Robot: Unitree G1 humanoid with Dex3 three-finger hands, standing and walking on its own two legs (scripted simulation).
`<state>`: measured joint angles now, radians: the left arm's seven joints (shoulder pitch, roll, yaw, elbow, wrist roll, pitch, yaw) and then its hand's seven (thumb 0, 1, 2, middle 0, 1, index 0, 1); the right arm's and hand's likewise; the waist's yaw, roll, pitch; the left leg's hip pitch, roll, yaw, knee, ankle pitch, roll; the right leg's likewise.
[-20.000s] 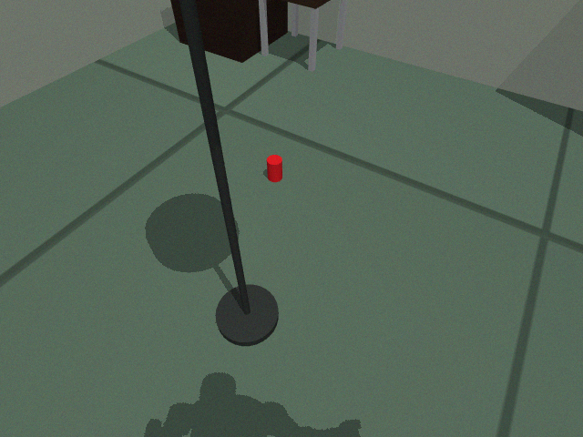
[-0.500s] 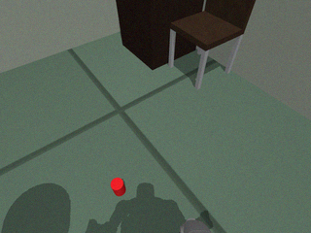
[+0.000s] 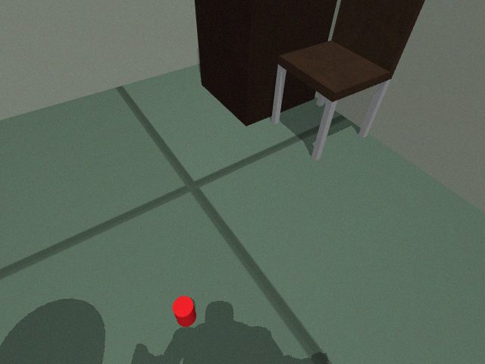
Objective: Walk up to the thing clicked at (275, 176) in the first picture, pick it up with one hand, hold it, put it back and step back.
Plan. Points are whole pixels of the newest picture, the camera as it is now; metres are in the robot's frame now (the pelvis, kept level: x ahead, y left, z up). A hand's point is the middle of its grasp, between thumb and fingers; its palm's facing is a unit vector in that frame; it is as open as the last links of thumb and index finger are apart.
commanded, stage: walk up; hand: left
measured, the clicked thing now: (184, 311) +0.43 +0.21 -0.70
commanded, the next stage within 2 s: stand in 1.42 s
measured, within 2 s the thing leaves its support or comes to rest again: neither
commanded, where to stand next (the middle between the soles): +0.08 +0.01 m, yaw -1 degrees
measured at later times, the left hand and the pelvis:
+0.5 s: hand out of the picture +0.09 +0.27 -0.13, palm faces -0.01 -0.93 -0.37, open 7.4 cm; pelvis +0.03 +0.00 +0.02, yaw -1 degrees
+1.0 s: hand out of the picture +0.14 +0.24 -0.13, palm faces -0.07 -0.94 -0.34, open 7.4 cm; pelvis +0.04 +0.00 +0.03, yaw -2 degrees
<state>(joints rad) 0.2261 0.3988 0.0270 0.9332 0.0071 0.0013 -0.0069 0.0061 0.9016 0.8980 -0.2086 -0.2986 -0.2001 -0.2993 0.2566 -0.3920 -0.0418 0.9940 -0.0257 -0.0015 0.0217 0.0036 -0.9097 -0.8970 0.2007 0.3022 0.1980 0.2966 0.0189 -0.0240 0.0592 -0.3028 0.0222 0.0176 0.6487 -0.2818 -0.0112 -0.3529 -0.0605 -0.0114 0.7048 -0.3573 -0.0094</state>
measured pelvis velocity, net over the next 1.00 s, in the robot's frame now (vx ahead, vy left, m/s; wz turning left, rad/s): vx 0.04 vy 0.00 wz -0.03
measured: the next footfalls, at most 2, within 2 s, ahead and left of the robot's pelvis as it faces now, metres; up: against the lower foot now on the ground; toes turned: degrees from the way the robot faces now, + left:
none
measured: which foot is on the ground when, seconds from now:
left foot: down 0.00-1.00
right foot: down 0.00-1.00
